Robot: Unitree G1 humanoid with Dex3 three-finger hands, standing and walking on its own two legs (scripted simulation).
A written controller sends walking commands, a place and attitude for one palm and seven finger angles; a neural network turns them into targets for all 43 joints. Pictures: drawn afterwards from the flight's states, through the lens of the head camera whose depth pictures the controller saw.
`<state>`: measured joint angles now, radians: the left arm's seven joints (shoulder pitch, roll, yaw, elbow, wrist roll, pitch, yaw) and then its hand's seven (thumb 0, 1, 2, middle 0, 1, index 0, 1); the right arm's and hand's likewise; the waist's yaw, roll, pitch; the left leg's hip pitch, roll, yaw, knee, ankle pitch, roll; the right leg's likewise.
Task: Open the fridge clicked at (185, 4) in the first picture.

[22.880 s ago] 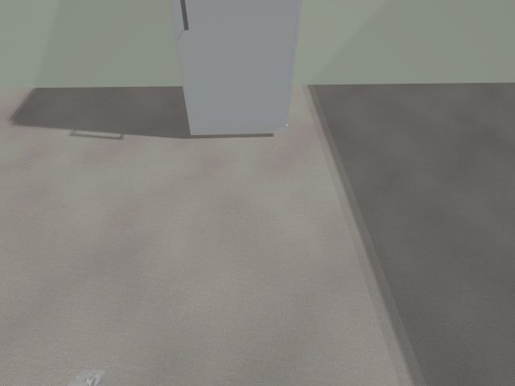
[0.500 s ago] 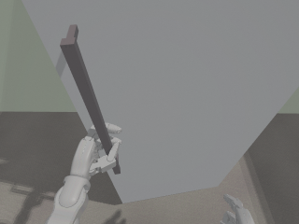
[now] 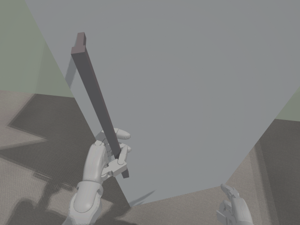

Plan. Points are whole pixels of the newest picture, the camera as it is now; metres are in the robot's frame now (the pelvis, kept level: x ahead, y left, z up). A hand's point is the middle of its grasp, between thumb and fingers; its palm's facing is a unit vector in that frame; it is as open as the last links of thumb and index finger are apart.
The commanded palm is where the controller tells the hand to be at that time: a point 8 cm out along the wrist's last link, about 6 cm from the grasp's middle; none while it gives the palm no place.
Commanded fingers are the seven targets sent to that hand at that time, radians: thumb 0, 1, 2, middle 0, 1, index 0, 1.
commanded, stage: walk backward, drawing the door open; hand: left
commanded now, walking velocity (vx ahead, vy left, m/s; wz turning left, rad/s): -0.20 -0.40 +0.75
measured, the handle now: (111, 129) +0.31 +0.10 +0.13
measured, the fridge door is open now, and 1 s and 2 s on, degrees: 22 56 75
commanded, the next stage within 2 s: stop walking and hold the door back in 1.38 s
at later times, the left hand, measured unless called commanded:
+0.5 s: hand out of the picture +0.12 +0.00 +0.08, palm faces +0.21 -0.96 -0.18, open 5.8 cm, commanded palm +0.08 +0.04 +0.08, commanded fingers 0.00 0.90 0.90 -0.45 -1.40 -0.45 -1.40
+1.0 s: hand out of the picture +0.03 -0.12 +0.08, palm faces +0.70 -0.66 -0.27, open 6.0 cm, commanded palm -0.03 -0.11 +0.08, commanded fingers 0.00 0.90 0.90 -0.45 -1.40 -0.45 -1.40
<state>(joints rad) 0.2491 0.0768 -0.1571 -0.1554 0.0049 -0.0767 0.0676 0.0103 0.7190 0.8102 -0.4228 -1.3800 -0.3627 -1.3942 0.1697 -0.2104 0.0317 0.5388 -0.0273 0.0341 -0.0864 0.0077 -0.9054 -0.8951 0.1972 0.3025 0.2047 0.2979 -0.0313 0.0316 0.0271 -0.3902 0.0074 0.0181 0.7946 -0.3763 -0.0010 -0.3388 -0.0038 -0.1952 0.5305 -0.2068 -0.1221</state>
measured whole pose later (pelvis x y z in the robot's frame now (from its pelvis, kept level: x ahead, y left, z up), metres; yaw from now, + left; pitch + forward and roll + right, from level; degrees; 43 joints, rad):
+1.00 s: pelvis -0.08 -0.40 +0.00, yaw +43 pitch -2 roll +2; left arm 0.23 0.18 0.03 -0.19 0.01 -0.10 0.07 -0.01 0.68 0.80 -0.42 -1.37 -0.33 -1.40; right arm 0.13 -0.21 -0.05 0.66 -0.02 -0.12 -0.11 0.01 -0.91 -0.90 0.20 0.30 0.20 0.30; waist -0.05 0.04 0.14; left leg -0.51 0.03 0.09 1.22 -0.56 -0.05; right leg -0.32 -0.09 -0.16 0.62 -0.26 -0.04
